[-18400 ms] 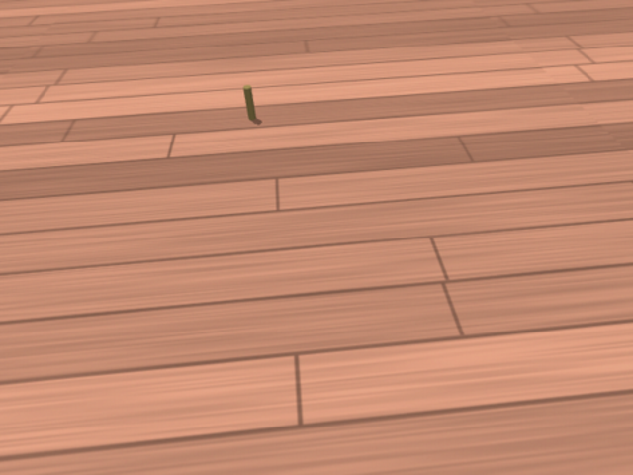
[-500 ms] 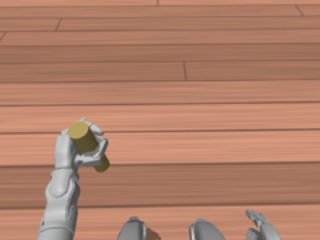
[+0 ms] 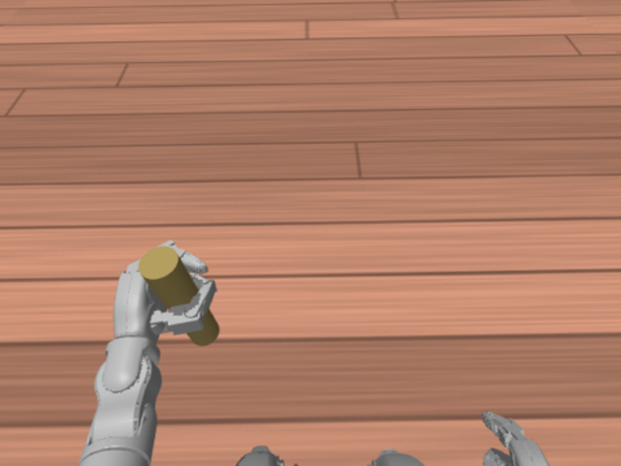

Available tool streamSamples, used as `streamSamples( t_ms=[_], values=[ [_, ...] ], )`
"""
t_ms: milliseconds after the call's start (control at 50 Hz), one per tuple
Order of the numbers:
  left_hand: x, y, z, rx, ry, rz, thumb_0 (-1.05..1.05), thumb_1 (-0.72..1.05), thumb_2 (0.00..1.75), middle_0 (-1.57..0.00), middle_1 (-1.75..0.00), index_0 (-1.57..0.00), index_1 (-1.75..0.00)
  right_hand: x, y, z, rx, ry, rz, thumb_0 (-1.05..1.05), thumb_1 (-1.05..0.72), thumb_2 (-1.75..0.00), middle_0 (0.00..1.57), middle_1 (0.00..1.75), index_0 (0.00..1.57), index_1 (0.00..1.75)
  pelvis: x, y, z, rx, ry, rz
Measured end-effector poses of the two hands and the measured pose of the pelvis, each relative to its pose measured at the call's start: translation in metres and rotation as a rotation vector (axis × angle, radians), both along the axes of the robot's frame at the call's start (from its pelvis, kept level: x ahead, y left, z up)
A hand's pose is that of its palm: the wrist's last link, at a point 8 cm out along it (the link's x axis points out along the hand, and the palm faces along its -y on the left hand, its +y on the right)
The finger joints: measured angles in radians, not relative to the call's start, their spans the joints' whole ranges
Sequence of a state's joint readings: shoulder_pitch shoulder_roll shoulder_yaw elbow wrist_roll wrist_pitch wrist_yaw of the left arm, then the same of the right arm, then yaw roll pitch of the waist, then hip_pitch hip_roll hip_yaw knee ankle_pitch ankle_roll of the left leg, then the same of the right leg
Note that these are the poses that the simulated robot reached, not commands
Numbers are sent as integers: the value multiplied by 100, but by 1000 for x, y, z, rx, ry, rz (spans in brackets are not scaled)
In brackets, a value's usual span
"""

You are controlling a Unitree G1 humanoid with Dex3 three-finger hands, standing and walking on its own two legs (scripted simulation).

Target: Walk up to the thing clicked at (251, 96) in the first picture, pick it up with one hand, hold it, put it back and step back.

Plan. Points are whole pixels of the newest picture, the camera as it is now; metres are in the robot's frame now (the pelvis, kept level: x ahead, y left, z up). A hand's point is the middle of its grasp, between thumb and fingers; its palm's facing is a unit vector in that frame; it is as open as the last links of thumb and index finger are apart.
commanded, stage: hold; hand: left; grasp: from the side
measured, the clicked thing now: (185, 302) +0.33 +0.18 +0.01
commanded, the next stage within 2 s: none
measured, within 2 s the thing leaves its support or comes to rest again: neither
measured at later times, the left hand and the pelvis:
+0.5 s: hand (188, 291) +0.33 +0.17 +0.05, palm faces +0.05 -1.00 -0.02, open 5.6 cm; pelvis +0.00 +0.00 +0.01, yaw +0 degrees
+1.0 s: hand (184, 295) +0.32 +0.17 +0.06, palm faces +0.06 -1.00 -0.02, open 5.6 cm; pelvis +0.00 +0.00 +0.02, yaw +0 degrees
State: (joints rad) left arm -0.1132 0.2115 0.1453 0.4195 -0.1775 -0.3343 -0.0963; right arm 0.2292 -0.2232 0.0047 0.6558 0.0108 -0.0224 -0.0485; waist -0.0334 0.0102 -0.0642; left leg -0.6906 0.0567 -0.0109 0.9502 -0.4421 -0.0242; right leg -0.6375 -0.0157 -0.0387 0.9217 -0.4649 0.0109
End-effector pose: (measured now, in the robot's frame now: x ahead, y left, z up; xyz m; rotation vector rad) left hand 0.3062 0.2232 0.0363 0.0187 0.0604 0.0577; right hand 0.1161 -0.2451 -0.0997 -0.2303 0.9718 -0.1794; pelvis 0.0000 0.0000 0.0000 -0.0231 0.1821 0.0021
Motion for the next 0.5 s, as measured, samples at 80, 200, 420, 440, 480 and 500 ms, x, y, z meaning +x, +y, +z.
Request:
streamSamples(
  t_ms=[80,200,420,440,480,500],
  values=[
    [1,-1,3,5,1,-9,2,12,110,-96,-112,-101,-113,1,-1,3,1,-3,-4,1,-90,-90,20,30,20,30,1,0,2,2,-10,-2],
    [0,-3,6,-5,-4,-3,2,12,110,-96,-112,-101,-113,2,0,6,7,-5,-1,1,-91,-90,20,30,20,30,3,0,6,3,-23,-2],
    [-3,-3,14,6,-5,-9,2,12,110,-96,-112,-101,-113,3,1,11,11,-10,0,1,-92,-90,20,30,20,30,3,0,11,6,-46,-2],
    [-4,-3,15,7,-6,-11,2,12,110,-96,-112,-101,-113,3,1,12,11,-12,-1,1,-92,-90,20,30,20,30,3,0,12,6,-49,-3],
    [-4,-3,17,4,-12,-10,2,12,110,-96,-112,-101,-113,3,1,13,11,-16,-3,1,-92,-90,20,30,20,30,3,0,13,6,-55,-3],
    [-5,-3,18,1,-14,-7,2,12,110,-96,-112,-101,-113,3,1,14,11,-17,-2,1,-92,-90,20,30,20,30,3,0,13,7,-58,-3]
  ],
)
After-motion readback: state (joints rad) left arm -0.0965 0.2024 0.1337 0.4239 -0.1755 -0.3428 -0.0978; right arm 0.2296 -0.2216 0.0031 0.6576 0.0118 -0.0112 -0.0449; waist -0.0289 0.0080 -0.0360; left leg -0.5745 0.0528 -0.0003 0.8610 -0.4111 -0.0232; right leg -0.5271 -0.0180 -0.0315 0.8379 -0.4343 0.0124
